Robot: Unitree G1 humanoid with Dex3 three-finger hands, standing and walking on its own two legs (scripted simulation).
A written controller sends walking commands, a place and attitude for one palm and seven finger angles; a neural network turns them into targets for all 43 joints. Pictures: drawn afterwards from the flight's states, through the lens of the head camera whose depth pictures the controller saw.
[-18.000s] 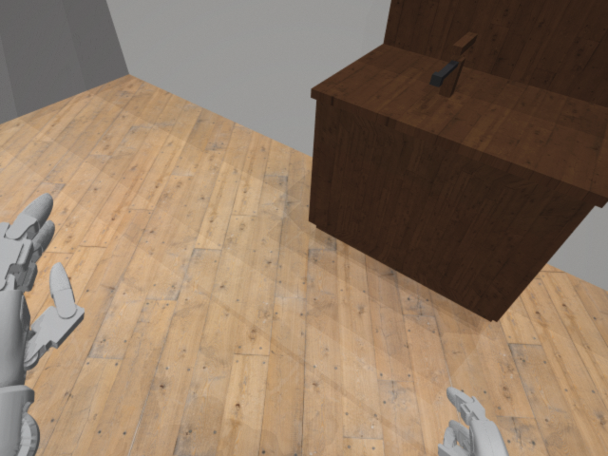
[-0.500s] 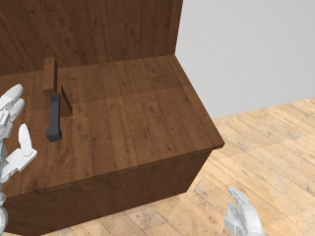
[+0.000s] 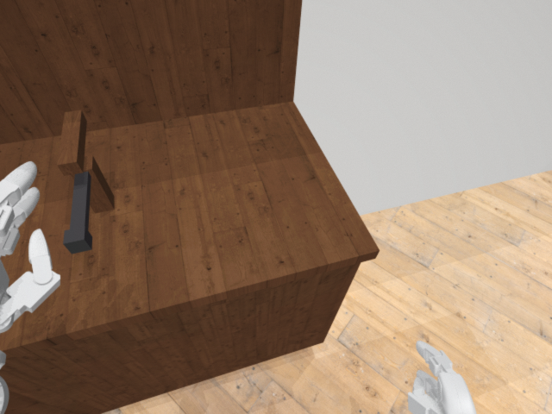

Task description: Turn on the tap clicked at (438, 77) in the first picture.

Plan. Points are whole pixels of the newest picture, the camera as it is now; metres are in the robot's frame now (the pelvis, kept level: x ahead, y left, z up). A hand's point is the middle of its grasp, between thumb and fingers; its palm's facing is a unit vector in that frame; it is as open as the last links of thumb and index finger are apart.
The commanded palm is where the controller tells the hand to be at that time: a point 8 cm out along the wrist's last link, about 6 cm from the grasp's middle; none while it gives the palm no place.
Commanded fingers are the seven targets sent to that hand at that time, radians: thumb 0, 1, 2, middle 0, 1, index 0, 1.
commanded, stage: come to a stop and stand still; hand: left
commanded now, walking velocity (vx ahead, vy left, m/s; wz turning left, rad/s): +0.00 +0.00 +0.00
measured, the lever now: (78, 240) +0.34 +0.32 +0.04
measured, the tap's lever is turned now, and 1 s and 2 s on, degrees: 0 0 0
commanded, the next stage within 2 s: look again from close up in 0.80 s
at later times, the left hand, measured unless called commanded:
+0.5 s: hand out of the picture +0.22 +0.34 +0.17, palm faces +0.43 -0.82 -0.38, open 7.4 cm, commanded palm +0.16 +0.35 +0.18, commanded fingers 0.00 0.90 0.90 -0.20 -0.30 -0.20 -0.30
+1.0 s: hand out of the picture +0.22 +0.32 +0.17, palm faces +0.40 -0.84 -0.37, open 7.4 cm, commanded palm +0.16 +0.35 +0.18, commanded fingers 0.00 0.90 0.90 -0.20 -0.30 -0.20 -0.30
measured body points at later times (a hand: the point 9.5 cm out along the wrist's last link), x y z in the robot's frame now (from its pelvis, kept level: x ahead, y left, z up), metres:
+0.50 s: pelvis +0.00 +0.07 +0.00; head +0.03 +0.10 +0.45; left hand +0.19 +0.38 +0.19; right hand +0.18 -0.14 -0.06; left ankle +0.02 +0.14 -0.73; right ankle +0.00 -0.08 -0.73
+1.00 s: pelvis +0.00 +0.07 +0.01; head +0.02 +0.10 +0.46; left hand +0.19 +0.37 +0.19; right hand +0.18 -0.15 -0.06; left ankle +0.02 +0.15 -0.73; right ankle +0.00 -0.08 -0.73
